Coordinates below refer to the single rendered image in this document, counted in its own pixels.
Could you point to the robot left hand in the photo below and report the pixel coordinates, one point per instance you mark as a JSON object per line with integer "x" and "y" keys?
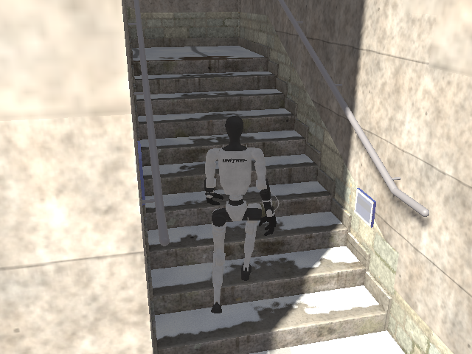
{"x": 209, "y": 200}

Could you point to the robot foot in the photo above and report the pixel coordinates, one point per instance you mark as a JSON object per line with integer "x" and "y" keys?
{"x": 216, "y": 308}
{"x": 245, "y": 274}

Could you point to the robot left forearm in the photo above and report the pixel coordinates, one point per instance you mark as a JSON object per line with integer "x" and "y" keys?
{"x": 209, "y": 191}

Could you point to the robot right forearm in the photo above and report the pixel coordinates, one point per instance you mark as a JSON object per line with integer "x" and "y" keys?
{"x": 266, "y": 199}

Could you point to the robot right foot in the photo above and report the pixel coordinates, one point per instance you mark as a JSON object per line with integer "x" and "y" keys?
{"x": 245, "y": 274}

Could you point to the right robot upper arm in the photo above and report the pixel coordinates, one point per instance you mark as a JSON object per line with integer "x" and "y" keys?
{"x": 260, "y": 167}

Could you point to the robot right hand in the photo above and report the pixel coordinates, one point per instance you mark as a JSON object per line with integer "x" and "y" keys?
{"x": 272, "y": 224}

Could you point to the robot left foot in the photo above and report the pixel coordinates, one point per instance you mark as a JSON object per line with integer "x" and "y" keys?
{"x": 216, "y": 308}

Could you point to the left robot upper arm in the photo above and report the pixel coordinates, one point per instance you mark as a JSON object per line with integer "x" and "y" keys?
{"x": 211, "y": 157}

